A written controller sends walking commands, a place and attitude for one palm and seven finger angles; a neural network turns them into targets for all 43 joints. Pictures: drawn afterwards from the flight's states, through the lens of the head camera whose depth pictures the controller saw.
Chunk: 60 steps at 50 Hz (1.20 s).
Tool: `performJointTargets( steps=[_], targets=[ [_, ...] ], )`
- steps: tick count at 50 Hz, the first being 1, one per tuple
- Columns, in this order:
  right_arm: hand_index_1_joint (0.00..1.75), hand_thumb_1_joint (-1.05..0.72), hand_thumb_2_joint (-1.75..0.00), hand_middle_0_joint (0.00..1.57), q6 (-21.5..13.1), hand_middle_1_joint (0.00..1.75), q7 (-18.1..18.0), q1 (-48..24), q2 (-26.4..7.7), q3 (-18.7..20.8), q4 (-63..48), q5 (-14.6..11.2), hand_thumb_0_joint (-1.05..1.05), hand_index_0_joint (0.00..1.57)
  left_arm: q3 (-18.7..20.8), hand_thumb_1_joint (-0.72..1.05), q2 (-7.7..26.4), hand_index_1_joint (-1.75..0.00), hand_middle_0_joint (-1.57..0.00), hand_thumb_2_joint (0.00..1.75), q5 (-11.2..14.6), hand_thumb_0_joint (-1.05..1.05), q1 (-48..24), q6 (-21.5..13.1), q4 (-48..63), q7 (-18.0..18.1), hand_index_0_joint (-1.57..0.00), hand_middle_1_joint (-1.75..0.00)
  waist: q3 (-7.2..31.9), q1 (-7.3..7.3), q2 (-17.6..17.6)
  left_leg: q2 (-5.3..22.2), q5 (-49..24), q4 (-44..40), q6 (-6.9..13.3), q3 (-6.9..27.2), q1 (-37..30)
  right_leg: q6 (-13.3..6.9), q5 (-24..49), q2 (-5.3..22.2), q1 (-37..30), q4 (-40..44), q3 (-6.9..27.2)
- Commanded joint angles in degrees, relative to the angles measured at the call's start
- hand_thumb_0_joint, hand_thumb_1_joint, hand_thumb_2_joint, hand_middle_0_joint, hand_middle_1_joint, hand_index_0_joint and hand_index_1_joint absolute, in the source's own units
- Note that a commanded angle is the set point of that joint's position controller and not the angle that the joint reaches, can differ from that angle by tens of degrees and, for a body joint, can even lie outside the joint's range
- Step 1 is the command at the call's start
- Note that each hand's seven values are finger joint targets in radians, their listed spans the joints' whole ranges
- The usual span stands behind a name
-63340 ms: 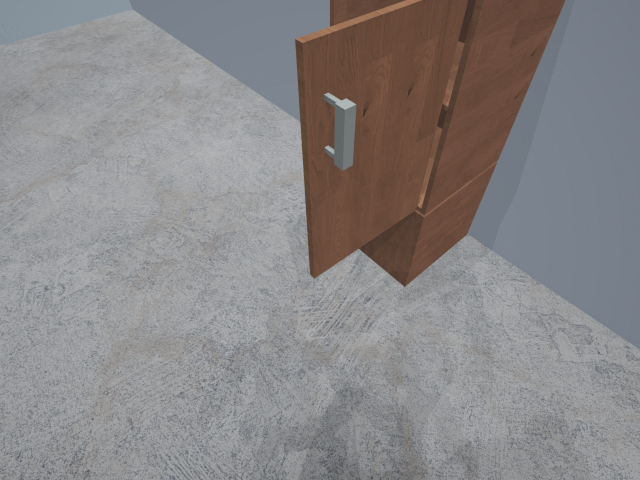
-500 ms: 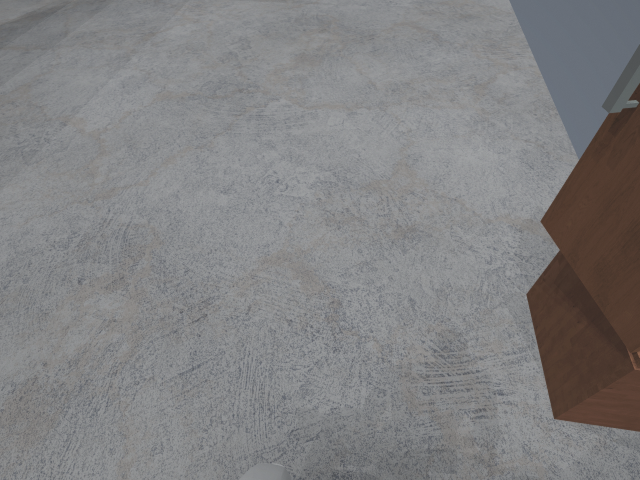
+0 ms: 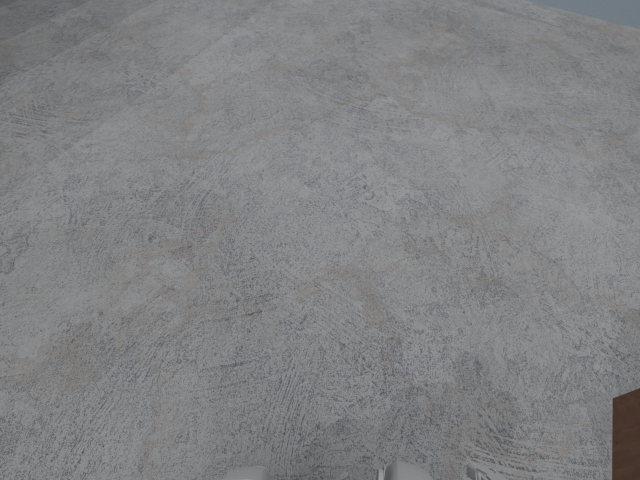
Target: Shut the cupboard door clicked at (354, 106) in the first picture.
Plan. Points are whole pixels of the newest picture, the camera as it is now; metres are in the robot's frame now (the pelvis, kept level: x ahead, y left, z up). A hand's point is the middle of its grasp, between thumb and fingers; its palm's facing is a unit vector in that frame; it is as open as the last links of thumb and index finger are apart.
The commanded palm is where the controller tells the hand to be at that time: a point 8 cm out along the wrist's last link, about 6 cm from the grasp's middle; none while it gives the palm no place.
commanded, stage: walk to a spot facing it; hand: left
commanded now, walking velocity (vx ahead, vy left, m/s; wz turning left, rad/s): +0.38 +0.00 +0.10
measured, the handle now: out of the picture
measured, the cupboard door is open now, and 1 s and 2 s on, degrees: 17 17 17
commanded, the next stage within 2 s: turn to face it in 0.54 s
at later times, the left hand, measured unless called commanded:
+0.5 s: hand (239, 376) +0.27 +0.14 -0.15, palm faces +0.16 -0.97 -0.20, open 7.2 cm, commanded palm none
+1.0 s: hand (217, 312) +0.38 +0.21 -0.17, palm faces +0.21 -0.96 -0.19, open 7.4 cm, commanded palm none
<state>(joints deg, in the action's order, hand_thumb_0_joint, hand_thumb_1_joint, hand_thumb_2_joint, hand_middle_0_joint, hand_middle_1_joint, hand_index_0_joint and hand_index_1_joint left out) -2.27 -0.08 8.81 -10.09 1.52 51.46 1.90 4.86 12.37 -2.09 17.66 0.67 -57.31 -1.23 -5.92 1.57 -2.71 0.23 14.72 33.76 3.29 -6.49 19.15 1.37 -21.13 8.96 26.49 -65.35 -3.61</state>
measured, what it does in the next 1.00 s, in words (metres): walks ahead: right foot, then left foot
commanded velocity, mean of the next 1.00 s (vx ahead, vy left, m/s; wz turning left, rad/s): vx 0.19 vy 0.00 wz -0.03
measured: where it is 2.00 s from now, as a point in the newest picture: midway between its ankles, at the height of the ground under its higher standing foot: (308, 364)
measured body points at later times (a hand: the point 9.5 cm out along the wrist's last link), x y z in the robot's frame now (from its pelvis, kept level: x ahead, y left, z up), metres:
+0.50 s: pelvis +0.23 -0.04 +0.02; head +0.25 -0.04 +0.46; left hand +0.26 +0.19 -0.13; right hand +0.23 -0.28 -0.14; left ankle +0.20 +0.08 -0.65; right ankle +0.23 -0.14 -0.73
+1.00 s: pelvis +0.38 +0.02 +0.00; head +0.41 +0.02 +0.45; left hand +0.37 +0.26 -0.15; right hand +0.53 -0.18 -0.14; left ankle +0.41 +0.13 -0.73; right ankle +0.42 -0.09 -0.70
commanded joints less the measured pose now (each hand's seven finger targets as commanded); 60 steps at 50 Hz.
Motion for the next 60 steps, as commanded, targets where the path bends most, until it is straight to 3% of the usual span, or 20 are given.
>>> performJointTargets(
  steps=[1, 10, 13, 14, 15, 16, 17, 19, 22, 31, 34, 35, 36, 37, 40, 50, 51, 53, 54, 60],
  targets=[
    [0.30, -0.90, -0.90, 0.20, -1.16, 0.30, -1.16, 8.10, -8.08, 2.28, 1.44, -0.47, 0.00, 0.20, 0.02, 0.90, 1.42, -0.30, -0.20, 0.90, -0.08, 0.00, 0.41, -1.82, 4.65, -0.21, -0.20, -0.30, 4.88, -2.04, 8.73, 13.69, 6.56, -23.61, 6.87, 16.34, -7.78, 0.36, 7.19, -0.22, 7.62, 4.70, 1.69],
    [0.30, -0.90, -0.90, 0.20, -1.35, 0.30, -0.93, 12.48, -7.71, 2.75, 6.13, -0.02, 0.00, 0.20, -0.01, 0.90, 1.80, -0.30, -0.20, 0.90, 0.42, 0.00, -10.66, -2.22, 8.23, -0.80, -0.20, -0.30, -0.79, -2.73, 6.88, 13.99, 0.67, -23.86, 8.23, 12.98, -9.38, -0.60, 12.55, -3.25, 0.64, 26.58, 0.48],
    [0.30, -0.90, -0.90, 0.20, -1.05, 0.30, -0.95, 11.92, -8.08, 2.77, 7.15, -0.12, 0.00, 0.20, 0.63, 0.90, 3.48, -0.30, -0.20, 0.90, 0.40, 0.00, -4.67, -3.00, 6.34, -0.62, -0.20, -0.30, 1.52, 0.51, 4.54, 12.18, -2.42, -15.11, 6.06, 11.61, -6.98, -1.84, 12.41, -5.60, -12.81, 34.12, -0.46],
    [0.30, -0.90, -0.90, 0.20, -1.17, 0.30, -0.78, 12.15, -6.99, 2.41, 7.56, -0.53, 0.00, 0.20, 1.27, 0.90, 5.73, -0.30, -0.20, 0.90, 0.07, 0.00, 3.37, -3.68, 3.83, -0.37, -0.20, -0.30, 5.08, 3.95, -0.02, 7.84, -5.62, -3.39, 4.13, 8.36, -3.08, -2.84, 9.51, -4.85, -24.07, 37.97, 1.91],
    [0.30, -0.90, -0.90, 0.20, -1.47, 0.30, -0.20, 13.75, -4.33, 2.02, 6.81, -1.42, 0.00, 0.20, 2.44, 0.90, 10.50, -0.30, -0.20, 0.90, -0.41, 0.00, 12.14, -4.35, 0.91, 0.23, -0.20, -0.30, 10.91, 6.57, -12.05, 0.12, 3.84, 15.32, 1.36, 2.24, 7.71, -7.09, -1.14, 7.53, -36.52, 45.32, 18.55],
    [0.30, -0.90, -0.90, 0.20, -1.34, 0.30, -0.06, 13.43, -3.54, 1.64, 4.84, -1.20, 0.00, 0.20, 2.71, 0.90, 13.87, -0.30, -0.20, 0.90, 0.42, 0.00, 15.23, -3.91, 0.24, 0.68, -0.20, -0.30, 11.26, 6.26, -17.04, -3.37, 20.20, 30.46, 0.59, 4.08, 17.21, -11.10, -7.82, 16.61, -37.99, 53.74, 35.01],
    [0.30, -0.90, -0.90, 0.20, -1.04, 0.30, -0.08, 11.70, -4.64, 2.42, 5.28, -0.78, 0.00, 0.20, 2.63, 0.90, 11.53, -0.30, -0.20, 0.90, 0.53, 0.00, 11.07, -4.02, 0.92, 1.11, -0.20, -0.30, 8.86, 4.77, -14.85, -0.56, 15.14, 38.73, 0.82, 9.16, 21.55, -11.33, -13.46, 16.37, -33.83, 56.05, 36.71],
    [0.30, -0.90, -0.90, 0.20, -0.72, 0.30, 0.19, 9.63, -3.77, 2.42, 6.07, -0.47, 0.00, 0.20, 0.68, 0.90, 4.76, -0.30, -0.20, 0.90, 0.56, 0.00, 1.19, -4.15, 3.33, 1.87, -0.20, -0.30, 3.95, 0.13, -2.58, 4.81, 3.68, 37.76, -0.27, 10.32, 18.97, -9.79, -5.03, 12.62, -21.94, 55.16, 20.21],
    [0.30, -0.90, -0.90, 0.20, 0.73, 0.30, 0.72, 12.20, -0.32, 1.70, 7.24, -0.34, 0.00, 0.20, -0.35, 0.90, 1.36, -0.30, -0.20, 0.90, 0.52, 0.00, 0.67, -5.63, 2.50, 1.80, -0.20, -0.30, 3.44, -2.55, -2.68, 5.50, -0.25, 31.04, -2.08, 7.57, 14.72, -8.66, 13.87, 8.97, -17.26, 55.25, 5.66],
    [0.30, -0.90, -0.90, 0.20, 0.84, 0.30, 2.89, -0.22, -1.37, 1.36, -0.27, -0.70, 0.00, 0.20, 0.59, 0.90, 6.37, -0.30, -0.20, 0.90, 0.50, 0.00, 2.83, -5.72, 1.08, 2.04, -0.20, -0.30, 2.75, -1.26, -3.95, 4.34, -2.52, 7.89, -1.87, 1.66, 13.94, -7.13, 34.72, 10.61, -26.15, 48.45, -5.88],
    [0.30, -0.90, -0.90, 0.20, 0.22, 0.30, 1.82, 7.75, -2.79, 1.41, 2.36, -0.25, 0.00, 0.20, -0.30, 0.90, 5.81, -0.30, -0.20, 0.90, 0.95, 0.00, 2.65, -5.22, 0.60, 2.32, -0.20, -0.30, 5.49, -5.43, -1.28, 0.12, -8.66, -0.93, -0.54, -0.58, -3.19, -5.60, 43.14, 7.51, -21.68, 36.24, -7.82],
    [0.30, -0.90, -0.90, 0.20, -0.07, 0.30, 1.21, 14.70, -6.17, 1.87, 4.48, 0.13, 0.00, 0.20, -0.66, 0.90, 4.60, -0.30, -0.20, 0.90, 1.19, 0.00, 3.94, -4.58, 0.72, 2.46, -0.20, -0.30, 10.58, -7.58, 3.96, 3.46, -19.16, -3.04, 0.53, 3.34, -16.88, -3.58, 32.79, 4.42, -14.81, 26.00, -8.46],
    [0.30, -0.90, -0.90, 0.20, -0.29, 0.30, 0.26, 19.36, -12.36, 2.96, 5.44, 0.61, 0.00, 0.20, -1.36, 0.90, 1.61, -0.30, -0.20, 0.90, 1.82, 0.00, 9.06, -3.88, 0.87, 2.60, -0.20, -0.30, 18.18, -7.42, 16.94, 18.06, -35.03, -3.31, 6.76, 20.85, -30.61, -0.72, 3.90, -3.69, -2.06, 12.38, -9.39],
    [0.30, -0.90, -0.90, 0.20, 0.35, 0.30, -0.45, 21.90, -14.98, 3.31, 5.89, -0.04, 0.00, 0.20, -2.30, 0.90, 1.37, -0.30, -0.20, 0.90, 1.51, 0.00, 7.58, -3.81, 1.98, 2.92, -0.20, -0.30, 20.35, -8.55, 16.64, 25.49, -38.34, -9.16, 11.49, 26.71, -29.75, -1.74, -19.22, -7.81, -0.26, -0.28, -4.44],
    [0.30, -0.90, -0.90, 0.20, 0.29, 0.30, -1.55, 7.93, -11.58, 2.08, 2.02, -0.26, 0.00, 0.20, -2.12, 0.90, 0.69, -0.30, -0.20, 0.90, 1.27, 0.00, 1.77, -2.00, 2.44, 2.70, -0.20, -0.30, 8.87, -4.70, 15.26, 24.50, -17.37, -15.48, 9.45, 20.38, -10.25, -1.78, -11.90, -3.23, 3.68, -4.74, 3.59],
    [0.30, -0.90, -0.90, 0.20, 3.77, 0.30, -1.19, -4.37, -10.79, 3.10, -1.01, -0.32, 0.00, 0.20, 0.34, 0.90, 0.32, -0.30, -0.20, 0.90, 0.31, 0.00, 5.72, 1.04, 3.61, 0.52, -0.20, -0.30, 3.09, 1.45, 9.05, 17.91, 15.06, -11.88, 1.66, 4.00, 6.81, -0.59, 5.19, -8.19, -13.52, 26.19, -3.32],
    [0.30, -0.90, -0.90, 0.20, 3.90, 0.30, -1.03, -4.73, -10.08, 3.12, -1.41, -0.48, 0.00, 0.20, 0.72, 0.90, 1.39, -0.30, -0.20, 0.90, 0.20, 0.00, 6.48, 0.88, 4.12, 0.54, -0.20, -0.30, 2.56, 2.23, 6.50, 15.81, 14.80, -7.44, 0.13, 1.89, 7.10, -1.19, 6.58, -7.48, -13.98, 30.72, -0.74],
    [0.30, -0.90, -0.90, 0.20, 4.09, 0.30, -0.25, -4.44, -4.19, 2.32, -4.01, -1.22, 0.00, 0.20, 1.95, 0.90, 9.70, -0.30, -0.20, 0.90, -0.35, 0.00, 5.58, -0.44, 5.83, 1.33, -0.20, -0.30, 2.28, 2.68, -14.00, 2.43, 19.61, 15.74, -5.55, -5.23, 13.55, -9.20, 10.03, 8.77, -13.12, 50.14, 28.48],
    [0.30, -0.90, -0.90, 0.20, 4.40, 0.30, -0.44, -7.07, -5.09, 2.30, -5.26, -0.89, 0.00, 0.20, 2.02, 0.90, 11.27, -0.30, -0.20, 0.90, 0.40, 0.00, 6.46, -0.59, 6.20, 1.77, -0.20, -0.30, 3.44, 4.00, -12.91, 1.45, 21.02, 25.13, -5.64, 2.40, 14.74, -13.64, 12.55, 12.13, -12.47, 53.71, 34.40],
    [0.30, -0.90, -0.90, 0.20, 3.07, 0.30, -1.05, -3.59, -4.45, 1.76, -3.34, -1.37, 0.00, 0.20, 2.17, 0.90, 9.01, -0.30, -0.20, 0.90, 0.39, 0.00, -0.43, -0.51, 7.14, 2.53, -0.20, -0.30, 12.03, 0.82, -3.17, 1.85, 11.81, 16.71, -6.92, 4.83, 11.02, -12.58, 40.94, 4.49, -24.53, 41.23, 19.46]
  ],
)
